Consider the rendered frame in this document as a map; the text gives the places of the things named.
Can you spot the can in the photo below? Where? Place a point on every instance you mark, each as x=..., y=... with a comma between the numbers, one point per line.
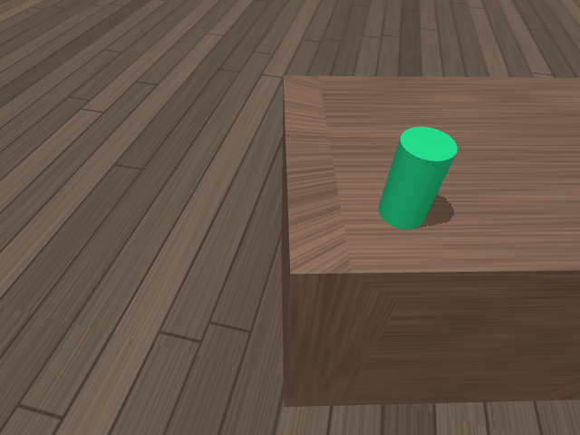
x=420, y=164

